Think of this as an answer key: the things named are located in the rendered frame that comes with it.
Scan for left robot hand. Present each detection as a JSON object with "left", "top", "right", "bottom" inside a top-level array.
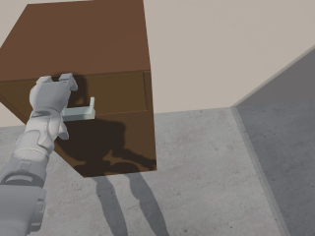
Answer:
[{"left": 30, "top": 73, "right": 78, "bottom": 140}]

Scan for robot left forearm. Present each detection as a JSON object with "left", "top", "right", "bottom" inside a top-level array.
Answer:
[{"left": 0, "top": 107, "right": 61, "bottom": 188}]

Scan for left robot upper arm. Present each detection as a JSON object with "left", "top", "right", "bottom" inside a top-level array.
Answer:
[{"left": 0, "top": 185, "right": 46, "bottom": 236}]

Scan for handle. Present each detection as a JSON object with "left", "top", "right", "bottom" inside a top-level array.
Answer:
[{"left": 60, "top": 97, "right": 95, "bottom": 122}]

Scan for cabinet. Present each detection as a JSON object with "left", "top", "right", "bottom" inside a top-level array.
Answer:
[{"left": 0, "top": 0, "right": 158, "bottom": 178}]

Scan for drawer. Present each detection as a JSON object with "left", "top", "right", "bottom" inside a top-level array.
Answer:
[{"left": 0, "top": 73, "right": 147, "bottom": 120}]

